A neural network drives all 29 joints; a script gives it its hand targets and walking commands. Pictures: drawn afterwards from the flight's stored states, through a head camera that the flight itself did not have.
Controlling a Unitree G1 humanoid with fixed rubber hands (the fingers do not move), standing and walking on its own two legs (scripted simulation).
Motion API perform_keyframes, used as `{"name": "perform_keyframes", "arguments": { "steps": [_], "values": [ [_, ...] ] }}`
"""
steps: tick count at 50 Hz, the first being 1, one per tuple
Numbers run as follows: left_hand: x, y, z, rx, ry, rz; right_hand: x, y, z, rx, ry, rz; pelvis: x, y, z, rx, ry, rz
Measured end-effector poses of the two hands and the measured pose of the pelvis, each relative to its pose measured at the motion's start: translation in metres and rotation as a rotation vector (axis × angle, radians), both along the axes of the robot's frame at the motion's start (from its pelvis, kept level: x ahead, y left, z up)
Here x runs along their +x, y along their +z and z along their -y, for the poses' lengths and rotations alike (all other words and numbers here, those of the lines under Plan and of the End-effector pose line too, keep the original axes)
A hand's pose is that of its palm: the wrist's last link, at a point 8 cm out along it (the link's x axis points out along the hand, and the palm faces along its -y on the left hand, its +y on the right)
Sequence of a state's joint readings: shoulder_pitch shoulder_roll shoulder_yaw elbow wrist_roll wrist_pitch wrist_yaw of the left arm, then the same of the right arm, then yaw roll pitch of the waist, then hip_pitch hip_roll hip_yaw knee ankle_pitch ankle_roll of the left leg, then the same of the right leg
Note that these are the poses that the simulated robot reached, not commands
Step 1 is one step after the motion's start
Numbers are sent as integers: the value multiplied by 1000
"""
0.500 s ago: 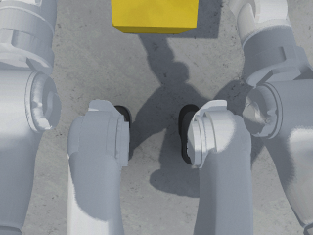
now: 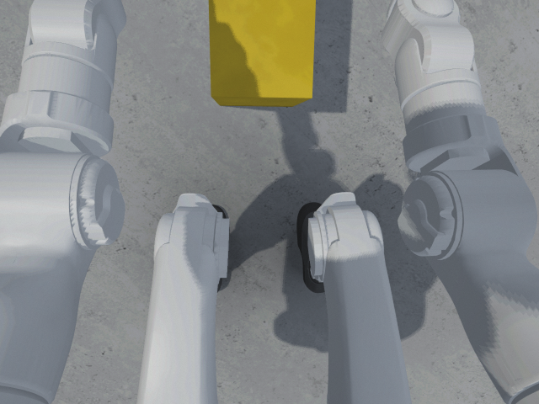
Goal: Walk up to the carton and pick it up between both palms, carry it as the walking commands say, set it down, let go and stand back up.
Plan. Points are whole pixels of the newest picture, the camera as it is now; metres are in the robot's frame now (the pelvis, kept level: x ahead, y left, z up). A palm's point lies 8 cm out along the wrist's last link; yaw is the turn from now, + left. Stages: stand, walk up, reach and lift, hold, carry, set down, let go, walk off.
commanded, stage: set down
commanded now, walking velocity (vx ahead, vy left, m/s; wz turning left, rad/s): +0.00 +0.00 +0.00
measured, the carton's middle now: (259, 19) +0.58 +0.02 -0.35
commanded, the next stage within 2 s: let go in 0.82 s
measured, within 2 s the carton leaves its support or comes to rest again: neither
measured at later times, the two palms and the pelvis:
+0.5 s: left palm out of the picture +0.56 +0.20 +0.04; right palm out of the picture +0.56 -0.14 +0.04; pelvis +0.02 +0.00 +0.14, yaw +1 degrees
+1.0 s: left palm out of the picture +0.55 +0.20 +0.12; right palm out of the picture +0.54 -0.14 +0.12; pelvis +0.04 +0.00 +0.24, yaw +1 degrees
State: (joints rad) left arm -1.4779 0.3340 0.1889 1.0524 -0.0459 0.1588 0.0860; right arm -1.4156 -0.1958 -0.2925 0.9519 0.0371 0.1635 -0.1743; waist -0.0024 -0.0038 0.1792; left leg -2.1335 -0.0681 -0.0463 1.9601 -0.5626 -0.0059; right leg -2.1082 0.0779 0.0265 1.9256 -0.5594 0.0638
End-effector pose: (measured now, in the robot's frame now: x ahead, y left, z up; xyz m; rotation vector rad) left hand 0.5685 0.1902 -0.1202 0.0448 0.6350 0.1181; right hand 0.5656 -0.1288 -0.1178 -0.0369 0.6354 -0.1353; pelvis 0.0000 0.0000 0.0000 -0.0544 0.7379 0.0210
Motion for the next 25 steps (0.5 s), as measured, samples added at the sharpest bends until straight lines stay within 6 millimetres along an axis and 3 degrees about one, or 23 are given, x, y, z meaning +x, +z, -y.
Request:
{"name": "perform_keyframes", "arguments": {
  "steps": [25],
  "values": [
    [-4, 157, -5, 11, 7, 7, -4, 158, 8, -10, -12, 23, 20, 138, 3, 9, 5, -40]
  ]
}}
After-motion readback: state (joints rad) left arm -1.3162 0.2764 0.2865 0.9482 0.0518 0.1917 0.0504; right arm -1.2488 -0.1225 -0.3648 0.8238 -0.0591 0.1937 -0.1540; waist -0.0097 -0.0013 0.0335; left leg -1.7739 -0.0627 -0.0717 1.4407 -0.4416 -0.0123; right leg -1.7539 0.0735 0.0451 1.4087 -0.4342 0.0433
